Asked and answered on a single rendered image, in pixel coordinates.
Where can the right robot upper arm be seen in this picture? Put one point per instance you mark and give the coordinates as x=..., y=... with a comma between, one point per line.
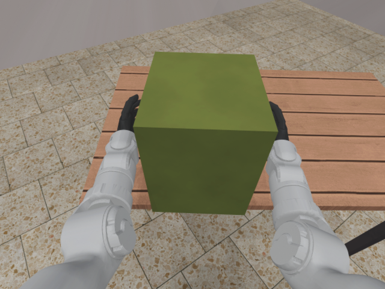
x=310, y=258

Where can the right robot forearm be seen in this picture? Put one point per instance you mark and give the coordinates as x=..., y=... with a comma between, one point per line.
x=290, y=192

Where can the table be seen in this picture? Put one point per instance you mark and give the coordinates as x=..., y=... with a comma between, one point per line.
x=336, y=120

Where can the left robot hand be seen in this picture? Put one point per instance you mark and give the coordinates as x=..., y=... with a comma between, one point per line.
x=127, y=118

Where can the left robot upper arm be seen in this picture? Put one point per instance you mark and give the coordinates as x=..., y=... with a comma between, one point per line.
x=94, y=243

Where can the right robot hand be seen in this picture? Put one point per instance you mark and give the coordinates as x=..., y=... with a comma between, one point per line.
x=280, y=122

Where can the left robot forearm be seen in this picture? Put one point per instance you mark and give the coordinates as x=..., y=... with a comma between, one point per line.
x=116, y=175

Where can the carton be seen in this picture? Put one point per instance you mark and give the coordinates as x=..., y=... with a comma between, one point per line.
x=204, y=130

